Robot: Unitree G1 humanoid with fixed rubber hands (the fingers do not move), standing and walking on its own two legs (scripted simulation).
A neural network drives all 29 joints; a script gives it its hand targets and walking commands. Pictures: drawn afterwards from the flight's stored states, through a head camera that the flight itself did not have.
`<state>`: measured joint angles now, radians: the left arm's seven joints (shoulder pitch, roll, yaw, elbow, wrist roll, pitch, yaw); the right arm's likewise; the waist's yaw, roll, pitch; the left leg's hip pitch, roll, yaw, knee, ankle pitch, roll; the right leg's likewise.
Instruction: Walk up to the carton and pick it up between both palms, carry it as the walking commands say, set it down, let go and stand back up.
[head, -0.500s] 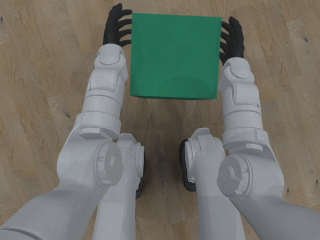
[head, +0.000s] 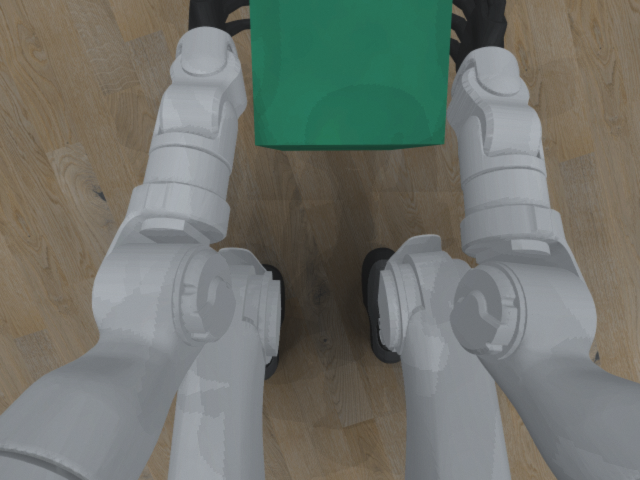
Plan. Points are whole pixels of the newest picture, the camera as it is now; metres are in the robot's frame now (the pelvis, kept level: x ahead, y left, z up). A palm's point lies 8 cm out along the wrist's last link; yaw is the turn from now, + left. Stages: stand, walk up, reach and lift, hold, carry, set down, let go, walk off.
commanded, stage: set down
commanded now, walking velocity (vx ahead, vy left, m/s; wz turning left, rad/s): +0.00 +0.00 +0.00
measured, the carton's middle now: (341, 82) +0.50 -0.04 -0.22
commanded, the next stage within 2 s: none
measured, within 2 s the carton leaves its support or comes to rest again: neither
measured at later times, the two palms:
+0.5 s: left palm (217, 37) +0.54 +0.09 -0.16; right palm (475, 41) +0.52 -0.17 -0.15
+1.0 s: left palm (223, 44) +0.54 +0.09 -0.18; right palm (472, 36) +0.53 -0.17 -0.16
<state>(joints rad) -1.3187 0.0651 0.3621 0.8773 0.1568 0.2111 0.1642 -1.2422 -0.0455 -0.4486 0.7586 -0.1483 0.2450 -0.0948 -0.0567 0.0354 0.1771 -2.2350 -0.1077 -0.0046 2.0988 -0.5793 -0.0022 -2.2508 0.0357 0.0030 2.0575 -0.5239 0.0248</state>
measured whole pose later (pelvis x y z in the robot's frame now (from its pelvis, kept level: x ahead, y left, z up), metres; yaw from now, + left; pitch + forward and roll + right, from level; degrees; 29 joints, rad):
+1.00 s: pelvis +0.01 +0.00 -0.03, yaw +0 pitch +41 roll -1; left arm -1.32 0.11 0.31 0.95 0.13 0.20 0.14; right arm -1.33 -0.11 -0.44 0.92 -0.13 0.20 -0.06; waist -0.07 0.01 0.18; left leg -2.30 -0.11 0.00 2.19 -0.61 -0.01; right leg -2.33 0.05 0.01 2.15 -0.55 0.03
